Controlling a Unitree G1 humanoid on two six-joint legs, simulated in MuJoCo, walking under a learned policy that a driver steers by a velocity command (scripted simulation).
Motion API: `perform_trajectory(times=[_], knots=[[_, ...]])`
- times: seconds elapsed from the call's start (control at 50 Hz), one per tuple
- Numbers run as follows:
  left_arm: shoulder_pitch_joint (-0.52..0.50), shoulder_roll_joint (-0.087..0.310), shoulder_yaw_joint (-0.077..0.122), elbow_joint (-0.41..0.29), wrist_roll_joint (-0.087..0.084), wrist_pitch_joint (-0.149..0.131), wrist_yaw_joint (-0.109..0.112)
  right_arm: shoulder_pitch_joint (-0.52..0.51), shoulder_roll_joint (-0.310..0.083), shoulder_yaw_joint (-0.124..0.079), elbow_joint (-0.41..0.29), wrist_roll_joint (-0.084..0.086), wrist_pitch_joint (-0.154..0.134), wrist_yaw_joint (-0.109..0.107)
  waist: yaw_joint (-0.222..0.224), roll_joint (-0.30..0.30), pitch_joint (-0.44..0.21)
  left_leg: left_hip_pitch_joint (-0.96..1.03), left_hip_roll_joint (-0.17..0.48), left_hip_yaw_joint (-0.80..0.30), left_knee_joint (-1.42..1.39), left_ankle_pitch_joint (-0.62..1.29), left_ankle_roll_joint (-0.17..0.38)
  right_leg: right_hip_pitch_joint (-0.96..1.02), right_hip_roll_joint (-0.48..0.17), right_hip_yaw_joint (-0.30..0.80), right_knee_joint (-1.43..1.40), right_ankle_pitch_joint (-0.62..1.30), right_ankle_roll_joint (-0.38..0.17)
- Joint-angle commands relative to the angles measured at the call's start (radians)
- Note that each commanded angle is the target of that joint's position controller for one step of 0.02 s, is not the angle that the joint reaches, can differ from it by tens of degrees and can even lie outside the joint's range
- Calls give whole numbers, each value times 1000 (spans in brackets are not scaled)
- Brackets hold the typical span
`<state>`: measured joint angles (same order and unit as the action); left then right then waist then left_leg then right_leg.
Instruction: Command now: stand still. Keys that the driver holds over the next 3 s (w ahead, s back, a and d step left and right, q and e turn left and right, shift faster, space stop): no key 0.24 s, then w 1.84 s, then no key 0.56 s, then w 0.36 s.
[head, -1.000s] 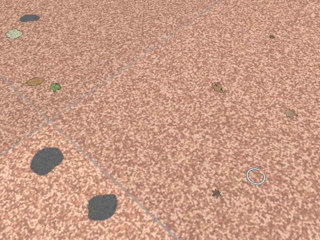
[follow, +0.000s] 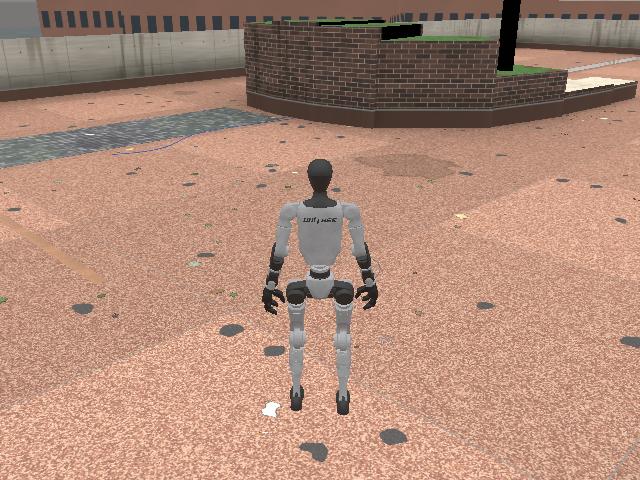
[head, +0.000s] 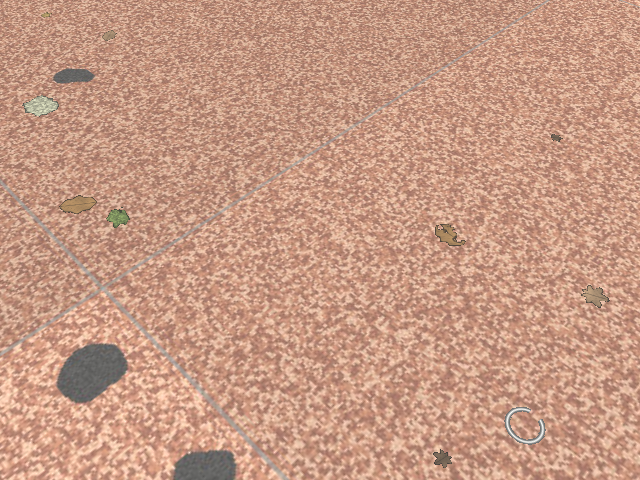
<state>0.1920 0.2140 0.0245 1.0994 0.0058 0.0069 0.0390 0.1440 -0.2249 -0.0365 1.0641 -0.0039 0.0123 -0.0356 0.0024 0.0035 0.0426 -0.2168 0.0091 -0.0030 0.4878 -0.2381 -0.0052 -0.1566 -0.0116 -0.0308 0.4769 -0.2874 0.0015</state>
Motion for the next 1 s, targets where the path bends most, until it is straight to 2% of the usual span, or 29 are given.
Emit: perform_trajectory(times=[0.02, 0.24, 0.26, 0.3, 0.32, 0.34, 0.38, 0.4, 0.42, 0.44, 0.46, 0.48, 0.5, 0.52, 0.54, 0.56, 0.58, 0.62, 0.64, 0.66, 0.7, 0.76, 0.82, 0.88, 0.92, 0.94, 0.96, 0.98, 1.0], knots=[[30, 101, 13, -14, 1, -8, 3, 5, -104, -16, -23, 0, -7, -4, -1, 1, -14, 24, 25, -20, -76, 134, 24, -54, -26, 26, -96, 103, -16], [76, 81, 4, 10, 0, -13, 4, 44, -88, -8, 8, 2, -8, -7, -2, -4, -1, 9, 21, -18, -84, 99, 23, -71, -24, 23, -108, 69, -17], [100, 74, 2, 21, -1, -12, 5, 64, -78, -6, 20, 2, -7, -8, -1, -7, -23, 17, 8, -5, -82, -4, 25, -63, -16, 17, -115, -32, -22], [109, 114, 17, 15, -15, -8, 12, 71, -95, -14, 19, 12, -7, -12, 5, -37, 24, -66, -31, 30, -27, -312, 41, -107, -24, 46, -123, -342, -62], [117, 124, 22, 7, -18, -11, 13, 57, -95, -15, 8, 12, -14, -11, 13, -50, 64, -126, -32, 30, 2, -386, 50, -134, -55, 93, -150, -455, -89], [142, 139, 28, 5, -23, -20, 11, 39, -80, -12, -5, 12, -26, -7, 25, -80, 89, -181, -31, 35, 50, -371, 53, -128, -108, 171, -186, -515, -121], [186, 188, 50, 11, -30, -40, 6, 25, -40, -7, -21, 18, -56, 10, 36, -188, 92, -247, -20, 73, 259, -195, 50, -82, -278, 397, -295, -567, -211], [178, 183, 52, 3, -29, -47, 4, 19, -45, -9, -28, 23, -66, 19, 30, -177, 106, -262, 13, 47, 322, -190, 64, -104, -324, 451, -323, -546, -236], [155, 171, 50, -11, -27, -53, 1, 23, -45, -11, -32, 28, -74, 25, 14, -162, 114, -265, 29, 34, 332, -228, 78, -113, -327, 446, -324, -509, -232], [118, 170, 50, -27, -33, -58, -4, 46, -35, -9, -31, 35, -81, 29, -12, -163, 121, -225, 39, 32, 251, -251, 94, -133, -309, 401, -305, -465, -209], [63, 165, 48, -45, -44, -58, -8, 99, -33, -11, -13, 38, -88, 30, -53, -149, 119, -93, 26, 57, 99, -205, 106, -196, -255, 311, -268, -405, -171], [44, 160, 48, -55, -46, -56, -12, 172, -43, -21, 25, 32, -90, 29, -79, -121, 99, 62, -24, 101, 5, -114, 95, -257, -184, 221, -197, -332, -142], [33, 149, 45, -67, -43, -59, -14, 257, -65, -33, 58, 25, -89, 28, -101, -62, 68, 179, -15, 61, -27, -62, 87, -311, -127, 146, -71, -223, -115], [12, 89, 28, -84, -28, -69, -22, 399, -131, -52, 82, 21, -91, 24, -143, 157, 2, 324, 164, -214, -147, -120, 137, -432, -30, 11, 283, -105, -59], [3, 48, 21, -127, -33, -90, -19, 503, -225, -65, 89, 18, -103, 38, -153, 356, -41, 414, 369, -650, -318, -250, 281, -638, 66, -5, 552, -263, -39], [-16, 81, 28, -133, -52, -104, -22, 433, -163, -40, 77, 8, -122, 40, -106, 208, 15, 355, 415, -710, -324, -314, 312, -718, -2, 96, 736, -258, -58], [-19, 85, 28, -134, -61, -114, -33, 352, -114, -25, 48, 10, -133, 42, -71, 124, 63, 329, 380, -596, -313, -290, 277, -776, -48, 119, 793, -149, -83], [-21, 108, 41, -125, -41, -123, -37, 262, -95, -11, 11, 9, -135, 54, -32, 54, 72, 278, 293, -377, -326, -78, 206, -748, -103, 96, 715, 26, -93], [-29, 117, 48, -126, -34, -121, -41, 267, -67, -1, 10, 5, -128, 54, -28, 65, 65, 256, 254, -285, -329, 59, 179, -700, -116, 80, 662, 69, -87], [-29, 104, 49, -124, -32, -116, -47, 295, -55, 4, 14, 1, -121, 50, -29, 81, 51, 249, 228, -219, -331, 161, 169, -665, -113, 59, 621, 95, -75], [-80, 68, 41, -144, -27, -105, -53, 339, -75, 4, 18, -2, -111, 35, -38, 76, 50, 238, 208, -149, -339, 284, 176, -654, -103, 25, 532, 142, -47], [-239, 34, 21, -209, -28, -101, -58, 341, -112, -1, 2, -2, -104, 17, -63, 67, 84, 158, 184, -82, -377, 291, 174, -577, -69, -11, 282, 254, -24], [-326, 48, 15, -246, -35, -101, -71, 385, -131, -11, 10, 9, -105, 12, -78, 89, 106, 157, 202, -56, -406, 271, 180, -500, -41, -34, 152, 314, -31], [-355, 76, 18, -275, -38, -106, -86, 383, -134, -22, 17, 19, -99, 11, -51, 89, 109, 262, 243, -37, -361, 382, 164, -481, -36, -16, 75, 292, -71], [-271, 123, 40, -265, -36, -111, -89, 353, -158, -33, 6, 15, -90, 10, 12, 121, 26, 322, 254, -16, -233, 710, 141, -337, 10, -40, 69, 239, -105], [-143, 158, 61, -230, -37, -110, -85, 334, -162, -36, -1, 11, -81, 10, 81, 138, -56, 315, 236, 9, -85, 877, 124, -174, 45, -61, 74, 221, -128], [33, 201, 86, -176, -40, -105, -78, 317, -153, -31, -14, 6, -76, 12, 161, 134, -156, 213, 194, 33, 127, 878, 94, 73, 39, -46, 75, 227, -159], [209, 281, 106, -142, -27, -97, -65, 330, -110, -14, -40, -13, -78, 16, 194, -12, -301, -44, 119, 61, 469, 490, 66, 388, -179, 227, 88, 151, -222], [246, 300, 101, -125, -12, -96, -74, 464, 51, 25, -36, 7, -103, 33, 96, -287, -464, -362, -76, -43, 801, -302, 19, 625, -396, 759, -112, -118, -385]])
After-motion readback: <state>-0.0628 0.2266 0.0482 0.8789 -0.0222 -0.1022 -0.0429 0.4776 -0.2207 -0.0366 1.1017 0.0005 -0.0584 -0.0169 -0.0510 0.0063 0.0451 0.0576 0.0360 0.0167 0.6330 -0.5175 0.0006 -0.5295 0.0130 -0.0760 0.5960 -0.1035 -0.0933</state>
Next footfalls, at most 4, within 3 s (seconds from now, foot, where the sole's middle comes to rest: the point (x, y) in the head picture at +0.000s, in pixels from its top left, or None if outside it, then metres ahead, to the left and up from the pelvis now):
0.96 right None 0.44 -0.10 -0.78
1.52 left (276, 373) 0.76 0.14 -0.78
2.08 right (371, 267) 1.08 -0.10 -0.78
2.50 left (286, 239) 1.18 0.13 -0.78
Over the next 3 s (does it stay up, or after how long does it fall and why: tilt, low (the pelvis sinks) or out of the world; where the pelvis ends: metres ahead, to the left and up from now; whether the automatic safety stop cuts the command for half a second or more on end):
stays up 1.16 0.00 -0.01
